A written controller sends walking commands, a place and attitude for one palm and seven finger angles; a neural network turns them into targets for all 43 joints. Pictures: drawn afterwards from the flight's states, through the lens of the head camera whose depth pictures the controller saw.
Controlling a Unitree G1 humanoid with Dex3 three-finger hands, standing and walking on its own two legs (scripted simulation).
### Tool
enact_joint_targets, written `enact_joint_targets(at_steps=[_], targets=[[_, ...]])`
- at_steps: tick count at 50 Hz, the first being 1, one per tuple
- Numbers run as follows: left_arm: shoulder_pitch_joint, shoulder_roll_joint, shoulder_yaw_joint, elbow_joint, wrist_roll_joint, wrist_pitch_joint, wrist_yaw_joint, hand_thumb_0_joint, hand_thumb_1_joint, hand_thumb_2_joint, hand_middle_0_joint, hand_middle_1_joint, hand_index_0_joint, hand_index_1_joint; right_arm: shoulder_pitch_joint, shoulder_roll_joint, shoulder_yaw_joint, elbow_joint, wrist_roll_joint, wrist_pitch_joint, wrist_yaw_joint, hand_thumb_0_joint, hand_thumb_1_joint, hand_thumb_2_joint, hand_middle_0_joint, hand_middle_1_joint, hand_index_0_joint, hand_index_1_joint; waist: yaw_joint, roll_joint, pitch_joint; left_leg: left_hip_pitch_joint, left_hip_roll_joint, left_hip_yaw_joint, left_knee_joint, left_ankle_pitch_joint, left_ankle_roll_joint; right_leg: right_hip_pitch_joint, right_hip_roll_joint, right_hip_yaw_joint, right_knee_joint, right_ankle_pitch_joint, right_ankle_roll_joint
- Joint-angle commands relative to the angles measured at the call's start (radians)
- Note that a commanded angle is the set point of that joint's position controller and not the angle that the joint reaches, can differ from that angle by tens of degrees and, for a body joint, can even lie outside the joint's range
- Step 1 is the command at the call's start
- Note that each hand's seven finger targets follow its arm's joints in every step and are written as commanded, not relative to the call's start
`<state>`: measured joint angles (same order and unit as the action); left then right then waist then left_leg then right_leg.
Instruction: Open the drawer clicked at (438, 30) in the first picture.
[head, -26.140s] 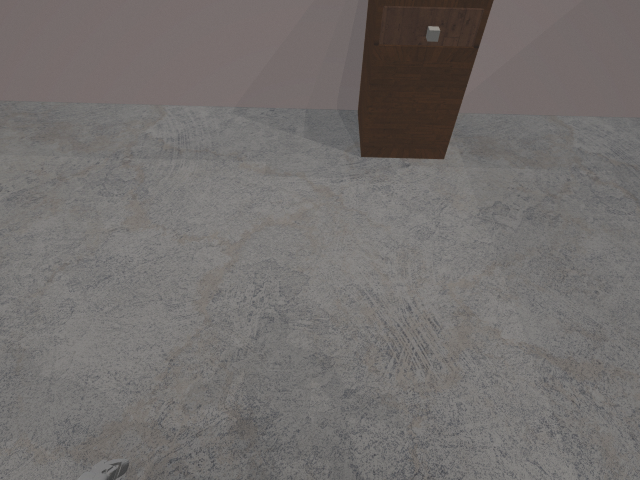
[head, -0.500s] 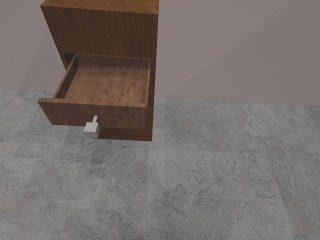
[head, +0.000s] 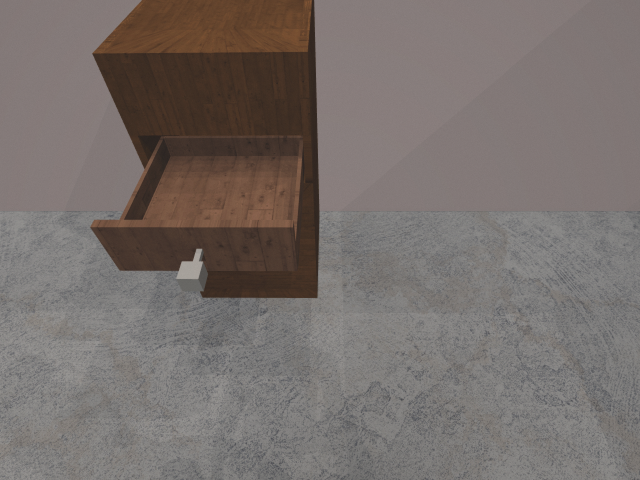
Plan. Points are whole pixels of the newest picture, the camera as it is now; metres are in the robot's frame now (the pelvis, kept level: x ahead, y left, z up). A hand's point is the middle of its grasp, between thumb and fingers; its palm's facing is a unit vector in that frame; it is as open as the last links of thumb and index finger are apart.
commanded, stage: let the arm hang, fingers relaxed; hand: left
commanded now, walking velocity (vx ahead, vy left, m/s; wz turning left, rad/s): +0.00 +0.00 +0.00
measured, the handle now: (195, 267) +0.51 +0.28 -0.13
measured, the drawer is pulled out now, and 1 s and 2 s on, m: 0.30 0.30 0.30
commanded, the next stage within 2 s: look to check the result in 0.26 s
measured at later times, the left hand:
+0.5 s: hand out of the picture -0.02 +0.13 -0.17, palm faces +0.04 -0.98 -0.18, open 7.4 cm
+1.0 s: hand out of the picture +0.01 +0.13 -0.17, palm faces +0.04 -0.98 -0.19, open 7.4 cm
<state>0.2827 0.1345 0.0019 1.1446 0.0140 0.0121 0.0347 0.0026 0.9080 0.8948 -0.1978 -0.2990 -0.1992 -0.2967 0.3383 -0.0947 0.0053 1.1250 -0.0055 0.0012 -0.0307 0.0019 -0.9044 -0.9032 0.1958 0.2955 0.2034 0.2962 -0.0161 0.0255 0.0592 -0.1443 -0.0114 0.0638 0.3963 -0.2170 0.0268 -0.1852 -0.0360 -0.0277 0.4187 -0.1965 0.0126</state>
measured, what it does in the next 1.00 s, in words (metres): stands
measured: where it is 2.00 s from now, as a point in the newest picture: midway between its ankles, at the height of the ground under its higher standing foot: outside the picture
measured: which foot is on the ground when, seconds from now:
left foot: down 0.00-1.00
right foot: down 0.00-1.00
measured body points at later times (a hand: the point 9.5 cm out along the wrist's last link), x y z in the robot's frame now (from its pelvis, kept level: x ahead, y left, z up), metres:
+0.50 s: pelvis +0.00 -0.03 +0.00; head +0.03 -0.04 +0.45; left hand -0.02 +0.19 -0.16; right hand -0.03 -0.23 -0.17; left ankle +0.00 +0.10 -0.74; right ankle +0.02 -0.13 -0.74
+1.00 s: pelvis +0.01 -0.04 +0.00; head +0.04 -0.04 +0.45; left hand +0.01 +0.18 -0.16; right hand -0.01 -0.24 -0.17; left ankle +0.00 +0.10 -0.74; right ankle +0.02 -0.13 -0.74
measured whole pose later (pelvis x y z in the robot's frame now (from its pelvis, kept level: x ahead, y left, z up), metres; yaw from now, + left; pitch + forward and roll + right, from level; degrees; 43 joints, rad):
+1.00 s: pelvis +0.01 -0.04 +0.00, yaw +0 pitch -1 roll +0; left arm 0.27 0.13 0.02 1.14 0.01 -0.01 0.04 0.00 0.91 0.89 -0.20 -0.30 -0.20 -0.30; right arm 0.30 -0.11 -0.02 1.14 -0.01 0.00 -0.04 0.00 -0.91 -0.90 0.19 0.30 0.20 0.30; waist -0.01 0.02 0.07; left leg -0.14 0.05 0.04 0.39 -0.23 -0.03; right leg -0.16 0.02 -0.06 0.39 -0.20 -0.04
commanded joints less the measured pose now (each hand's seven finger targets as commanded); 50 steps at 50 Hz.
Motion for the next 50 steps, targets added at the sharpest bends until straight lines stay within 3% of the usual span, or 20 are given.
enact_joint_targets(at_steps=[1,5,9,16,23,25,32,38,46,50], targets=[[0.082,0.097,0.022,-0.013,0.004,-0.013,0.012,0.000,0.900,0.900,-0.200,-0.300,-0.200,-0.300,0.104,-0.092,-0.021,0.000,-0.005,-0.005,-0.004,0.000,-0.900,-0.900,0.200,0.300,0.200,0.300,0.010,-0.029,0.072,-0.081,0.101,-0.102,-0.105,-0.023,0.013,-0.022,-0.052,0.058,-0.078,-0.006,-0.043],[0.081,0.090,0.023,-0.014,0.004,-0.016,0.012,0.000,0.900,0.900,-0.200,-0.300,-0.200,-0.300,0.096,-0.081,-0.022,-0.003,-0.006,-0.003,-0.005,0.000,-0.900,-0.900,0.200,0.300,0.200,0.300,0.010,-0.005,0.076,-0.076,0.099,-0.093,-0.093,-0.010,0.010,-0.032,-0.052,0.068,-0.088,-0.007,-0.047],[0.079,0.090,0.025,-0.017,0.004,-0.018,0.010,0.000,0.900,0.900,-0.200,-0.300,-0.200,-0.300,0.091,-0.082,-0.025,-0.004,-0.005,-0.002,-0.005,0.000,-0.900,-0.900,0.200,0.300,0.200,0.300,0.008,-0.023,0.071,-0.066,0.098,-0.087,-0.081,-0.005,0.008,-0.039,-0.055,0.071,-0.099,-0.021,-0.048],[0.075,0.090,0.028,-0.015,0.001,-0.023,0.009,0.000,0.900,0.900,-0.200,-0.300,-0.200,-0.300,0.084,-0.088,-0.025,0.000,-0.005,-0.004,-0.008,0.000,-0.900,-0.900,0.200,0.300,0.200,0.300,0.006,-0.017,0.025,-0.032,0.103,-0.085,-0.068,0.057,0.002,-0.012,-0.056,0.072,-0.098,0.034,-0.053],[0.087,0.088,0.027,-0.006,0.000,-0.026,0.011,0.000,0.900,0.900,-0.200,-0.300,-0.200,-0.300,0.070,-0.089,-0.027,0.001,-0.002,0.001,-0.010,0.000,-0.900,-0.900,0.200,0.300,0.200,0.300,0.007,-0.038,0.034,-0.016,0.105,-0.079,-0.058,0.063,-0.002,-0.023,-0.057,0.076,-0.113,0.039,-0.056],[0.080,0.089,0.026,-0.004,-0.001,-0.025,0.011,0.000,0.900,0.900,-0.200,-0.300,-0.200,-0.300,0.072,-0.086,-0.025,0.007,-0.005,0.002,-0.010,0.000,-0.900,-0.900,0.200,0.300,0.200,0.300,0.006,-0.012,0.039,-0.024,0.102,-0.076,-0.060,0.051,-0.004,-0.019,-0.059,0.081,-0.122,0.020,-0.057],[0.075,0.090,0.029,-0.005,-0.001,-0.025,0.010,0.000,0.900,0.900,-0.200,-0.300,-0.200,-0.300,0.065,-0.086,-0.026,0.007,-0.006,0.002,-0.010,0.000,-0.900,-0.900,0.200,0.300,0.200,0.300,0.006,-0.007,0.044,-0.023,0.104,-0.074,-0.064,0.050,-0.008,-0.022,-0.056,0.083,-0.127,0.014,-0.058],[0.078,0.090,0.029,-0.008,0.000,-0.027,0.012,0.000,0.900,0.900,-0.200,-0.300,-0.200,-0.300,0.057,-0.089,-0.030,0.005,-0.004,0.003,-0.011,0.000,-0.900,-0.900,0.200,0.300,0.200,0.300,0.008,-0.032,0.043,-0.011,0.106,-0.071,-0.056,0.058,-0.009,-0.030,-0.053,0.084,-0.130,0.026,-0.057],[0.065,0.100,0.032,-0.014,-0.003,-0.029,0.012,0.000,0.900,0.900,-0.200,-0.300,-0.200,-0.300,0.059,-0.090,-0.030,0.007,-0.005,0.000,-0.013,0.000,-0.900,-0.900,0.200,0.300,0.200,0.300,0.006,-0.037,0.013,-0.011,0.109,-0.070,-0.059,0.090,-0.011,0.020,-0.058,0.074,-0.118,0.110,-0.056],[0.061,0.100,0.032,-0.015,-0.002,-0.030,0.012,0.000,0.900,0.900,-0.200,-0.300,-0.200,-0.300,0.053,-0.090,-0.031,0.008,-0.005,0.000,-0.014,0.000,-0.900,-0.900,0.200,0.300,0.200,0.300,0.007,-0.008,0.016,-0.004,0.112,-0.066,-0.061,0.102,-0.014,0.022,-0.058,0.071,-0.114,0.142,-0.056]])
